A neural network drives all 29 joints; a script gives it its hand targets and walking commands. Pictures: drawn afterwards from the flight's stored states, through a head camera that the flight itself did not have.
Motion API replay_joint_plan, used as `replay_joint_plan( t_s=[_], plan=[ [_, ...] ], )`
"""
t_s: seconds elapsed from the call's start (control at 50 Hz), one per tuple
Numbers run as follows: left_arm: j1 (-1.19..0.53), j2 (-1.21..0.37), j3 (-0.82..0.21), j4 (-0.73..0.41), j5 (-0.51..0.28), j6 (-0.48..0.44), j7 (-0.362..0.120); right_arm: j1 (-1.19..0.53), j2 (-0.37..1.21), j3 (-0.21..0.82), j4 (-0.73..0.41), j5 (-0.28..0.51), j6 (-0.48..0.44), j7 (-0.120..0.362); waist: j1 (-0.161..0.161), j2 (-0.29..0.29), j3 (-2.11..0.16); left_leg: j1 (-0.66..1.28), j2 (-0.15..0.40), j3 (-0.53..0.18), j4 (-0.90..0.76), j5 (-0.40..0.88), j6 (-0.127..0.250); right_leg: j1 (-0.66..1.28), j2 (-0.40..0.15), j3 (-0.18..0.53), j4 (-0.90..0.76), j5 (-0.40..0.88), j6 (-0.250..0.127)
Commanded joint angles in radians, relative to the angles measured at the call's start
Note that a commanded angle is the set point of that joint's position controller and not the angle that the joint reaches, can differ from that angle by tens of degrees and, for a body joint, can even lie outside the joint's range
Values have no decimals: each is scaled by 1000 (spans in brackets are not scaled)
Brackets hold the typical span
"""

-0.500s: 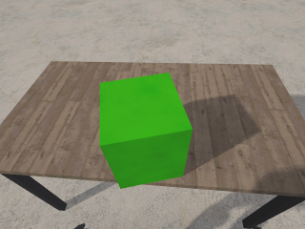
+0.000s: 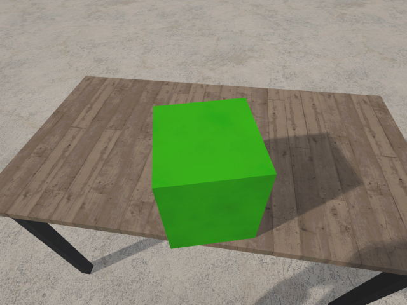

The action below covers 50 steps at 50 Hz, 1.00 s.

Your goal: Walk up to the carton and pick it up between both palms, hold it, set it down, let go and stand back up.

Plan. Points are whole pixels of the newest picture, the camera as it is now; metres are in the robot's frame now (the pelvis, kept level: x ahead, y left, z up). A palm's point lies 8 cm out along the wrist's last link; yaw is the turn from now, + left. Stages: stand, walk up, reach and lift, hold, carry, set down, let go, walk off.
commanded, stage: walk up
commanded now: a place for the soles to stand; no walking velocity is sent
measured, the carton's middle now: (206, 175) +0.40 +0.04 +0.03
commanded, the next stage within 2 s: none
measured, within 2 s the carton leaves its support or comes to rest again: neither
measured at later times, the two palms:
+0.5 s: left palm out of the picture +0.05 +0.29 -0.11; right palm out of the picture +0.11 -0.25 -0.11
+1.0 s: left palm out of the picture -0.03 +0.36 -0.11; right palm out of the picture +0.11 -0.15 -0.12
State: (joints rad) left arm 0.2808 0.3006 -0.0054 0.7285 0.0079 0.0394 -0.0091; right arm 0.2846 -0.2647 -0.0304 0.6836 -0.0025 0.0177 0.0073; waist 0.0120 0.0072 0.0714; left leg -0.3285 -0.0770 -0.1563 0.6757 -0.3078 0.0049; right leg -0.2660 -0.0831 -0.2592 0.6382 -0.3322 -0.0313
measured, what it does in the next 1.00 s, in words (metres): steps to the left: left foot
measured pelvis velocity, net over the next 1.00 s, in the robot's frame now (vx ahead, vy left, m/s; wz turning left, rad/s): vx -0.05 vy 0.09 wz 0.03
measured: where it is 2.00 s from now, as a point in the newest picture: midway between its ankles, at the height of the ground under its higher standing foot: outside the picture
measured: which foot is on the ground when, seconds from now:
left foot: down 0.00-0.42, up 0.44-0.64, down 0.66-1.00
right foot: down 0.00-1.00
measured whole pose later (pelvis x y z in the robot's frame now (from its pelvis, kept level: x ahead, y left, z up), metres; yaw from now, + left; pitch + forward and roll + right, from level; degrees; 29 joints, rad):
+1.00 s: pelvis -0.05 +0.09 -0.01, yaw +2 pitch -3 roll -1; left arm 0.39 0.27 0.03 0.72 0.00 0.02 -0.01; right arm 0.13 -0.26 -0.03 0.74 -0.01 0.06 0.00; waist 0.03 0.05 0.09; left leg -0.37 0.04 0.01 0.75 -0.35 -0.01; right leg -0.30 0.02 0.01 0.73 -0.36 0.00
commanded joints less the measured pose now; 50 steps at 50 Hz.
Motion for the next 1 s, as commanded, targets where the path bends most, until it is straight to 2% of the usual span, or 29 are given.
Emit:
replay_joint_plan(
  t_s=[0.0,0.04,0.08,0.12,0.18,0.24,0.28,0.34,0.36,0.38,0.4,0.42,0.46,0.56,0.6,0.62,0.64,0.66,0.68,0.7,0.74,0.76,0.8,0.84,0.88,0.9,0.92,0.94,0.98],
  plan=[
    [-39,167,61,-120,-6,-16,5,25,-179,-56,-118,5,-32,-7,-16,-17,-92,-46,90,-114,-103,232,55,77,-120,163,-121,76,-55],
    [-20,147,60,-121,-1,-7,3,17,-216,-64,-116,7,-32,-11,-7,53,-111,-103,137,-240,-199,182,96,132,-41,151,-28,24,-21],
    [8,136,59,-124,-3,-8,2,-19,-225,-65,-117,2,-26,-15,7,56,-73,-155,159,-317,-263,74,120,136,-10,180,-39,-37,-5],
    [26,132,61,-110,-1,-18,6,-36,-211,-60,-113,1,-19,-18,17,95,-50,-209,142,-300,-278,-17,106,160,-23,212,-78,-55,-17],
    [38,157,71,-101,1,-35,10,-29,-162,-50,-110,2,-15,-13,13,58,-47,-194,78,-180,-216,-62,51,140,-87,253,-179,-69,-52],
    [12,187,67,-96,7,-45,17,-3,-130,-44,-107,-7,-21,-7,-6,8,-40,-66,34,-31,-42,108,15,54,-217,288,-261,21,-99],
    [-14,193,67,-101,6,-42,18,23,-142,-52,-109,-8,-25,-3,-23,-31,-82,-10,36,-13,-17,111,13,29,-226,255,-260,41,-109],
    [-21,180,59,-113,-6,-29,11,-1,-156,-55,-121,-4,-29,-3,-12,-64,-79,-1,62,-75,-63,200,33,27,-165,193,-198,70,-72],
    [83,212,97,-82,29,-36,45,-76,-218,-65,-132,-38,-2,20,30,-13,-37,-158,22,-32,97,338,33,159,-250,303,-207,259,-123],
    [135,253,107,-65,33,-40,64,-82,-171,-55,-128,-53,19,28,41,-106,-54,-225,12,53,245,4,-5,227,-397,349,-231,520,-200],
    [145,252,113,-63,42,-42,73,-85,-147,-51,-134,-67,41,30,51,-140,-19,-289,51,59,416,-237,-27,242,-518,401,-246,649,-299],
    [151,235,114,-62,48,-43,82,-86,-147,-58,-132,-77,58,30,46,-104,-15,-308,84,38,527,-272,-41,213,-539,406,-251,661,-333],
    [105,213,107,-59,49,-49,94,-125,-145,-64,-148,-58,78,35,33,-21,1,-288,111,-10,573,-229,-44,134,-469,317,-262,557,-286],
    [-19,240,110,-79,37,-62,75,-66,-76,-48,-95,-9,43,56,-6,-201,-80,-15,144,106,127,-143,-31,55,-284,106,-185,302,-146],
    [-17,225,97,-89,17,-48,50,2,-116,-68,-38,-9,13,50,-35,-135,-132,191,72,212,-108,81,-11,-21,-214,75,-12,230,-106],
    [44,176,79,-93,1,-41,34,24,-179,-87,-18,-9,-2,39,-39,16,-171,264,44,199,-174,161,12,-67,-155,67,78,170,-60],
    [85,122,62,-112,-17,-39,25,12,-260,-108,-22,-17,-6,26,-51,212,-175,276,163,-1,-189,246,84,-159,-90,61,173,2,-12],
    [69,98,50,-142,-35,-25,24,0,-297,-103,-46,-7,-8,14,-67,262,-173,148,361,-273,-287,248,198,-167,-1,143,264,-404,29],
    [18,118,73,-138,-19,-3,31,-25,-304,-108,-39,7,-6,1,-90,192,-128,-37,402,-338,-364,-14,267,-99,-7,253,380,-406,33],
    [16,139,78,-134,-19,5,30,-89,-275,-93,-44,8,-5,-12,-66,150,-44,-48,372,-287,-383,-73,254,-145,8,294,397,-341,36],
    [119,120,78,-92,-20,-8,35,-165,-262,-87,-59,-21,2,-27,-17,221,-20,4,348,-164,-307,107,240,-203,25,309,423,-267,46],
    [161,121,84,-82,-11,-18,37,-178,-235,-80,-64,-23,5,-24,-9,248,-46,6,341,-118,-289,141,243,-166,31,300,406,-249,48],
    [169,128,92,-83,0,-34,31,-176,-205,-70,-66,-35,8,-18,-17,201,-84,39,369,-124,-253,149,247,-132,38,291,310,-250,59],
    [187,120,98,-89,-2,-42,25,-201,-189,-60,-73,-33,12,-17,-2,198,-106,59,354,-94,-198,174,202,-62,38,291,111,-168,55],
    [220,124,106,-95,5,-54,19,-211,-198,-50,-71,-26,15,-13,43,106,-89,-6,341,-56,-116,128,127,57,49,291,-159,42,24],
    [188,186,120,-110,21,-61,16,-190,-156,-39,-84,-8,10,-9,20,-83,-90,-75,260,38,22,110,67,64,-41,487,-210,148,-27],
    [99,245,126,-132,-7,-59,9,-169,-117,-32,-84,12,10,-9,-26,-190,-51,-25,99,172,84,-103,0,-108,-134,681,-300,55,-109],
    [9,234,126,-141,-20,-52,5,-163,-116,-36,-66,6,12,-14,-43,-166,14,117,100,147,98,-115,4,-298,-149,666,-306,-8,-163],
    [15,166,97,-160,-15,-53,-3,-160,-136,-34,-64,8,-5,-9,-46,-121,-7,126,129,122,-71,14,18,-217,-46,512,-227,80,-85]
  ],
)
